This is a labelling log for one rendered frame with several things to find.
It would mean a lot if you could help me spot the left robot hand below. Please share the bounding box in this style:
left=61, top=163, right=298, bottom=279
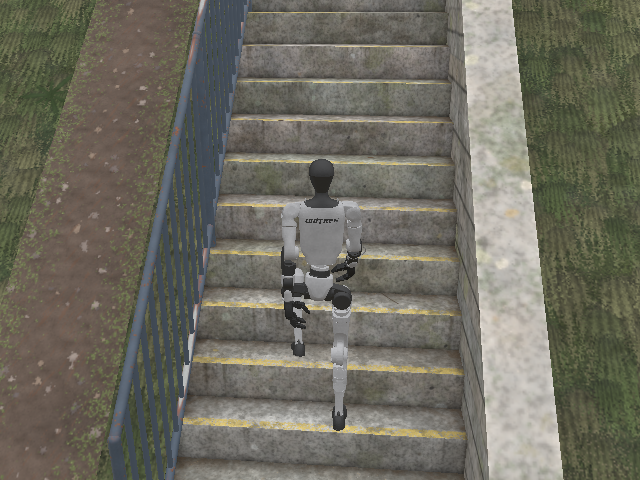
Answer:
left=284, top=301, right=310, bottom=329

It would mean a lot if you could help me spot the left robot forearm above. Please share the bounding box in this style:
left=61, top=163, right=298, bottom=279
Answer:
left=281, top=246, right=296, bottom=302

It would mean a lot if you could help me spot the robot left upper arm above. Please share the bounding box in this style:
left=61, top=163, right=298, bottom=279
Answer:
left=281, top=202, right=301, bottom=260

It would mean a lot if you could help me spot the robot right shin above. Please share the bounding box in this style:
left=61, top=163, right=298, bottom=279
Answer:
left=332, top=347, right=348, bottom=416

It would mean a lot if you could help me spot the right robot forearm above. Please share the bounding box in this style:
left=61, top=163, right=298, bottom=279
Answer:
left=346, top=239, right=362, bottom=268

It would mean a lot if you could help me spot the robot head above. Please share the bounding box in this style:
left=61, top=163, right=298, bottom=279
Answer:
left=304, top=159, right=339, bottom=208

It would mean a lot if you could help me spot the right robot hand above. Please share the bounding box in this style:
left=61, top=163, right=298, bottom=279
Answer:
left=331, top=260, right=355, bottom=282

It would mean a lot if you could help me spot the robot right upper arm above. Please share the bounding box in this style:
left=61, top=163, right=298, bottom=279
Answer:
left=342, top=201, right=362, bottom=252

